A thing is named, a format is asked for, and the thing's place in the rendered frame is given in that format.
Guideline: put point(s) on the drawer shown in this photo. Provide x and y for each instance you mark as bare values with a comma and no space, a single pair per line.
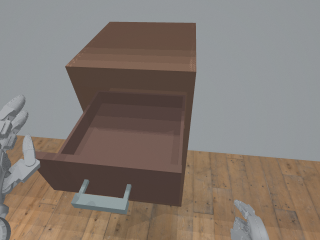
122,138

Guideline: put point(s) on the cabinet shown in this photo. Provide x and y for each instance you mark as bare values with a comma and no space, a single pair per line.
140,57

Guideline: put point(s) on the robot left hand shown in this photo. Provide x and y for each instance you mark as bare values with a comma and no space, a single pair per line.
11,122

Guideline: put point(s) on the handle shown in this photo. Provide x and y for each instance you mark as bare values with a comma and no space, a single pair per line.
101,203

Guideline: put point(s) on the robot right hand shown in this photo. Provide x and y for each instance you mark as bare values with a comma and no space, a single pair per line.
253,229

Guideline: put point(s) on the left robot forearm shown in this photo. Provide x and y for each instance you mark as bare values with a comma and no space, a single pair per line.
5,229

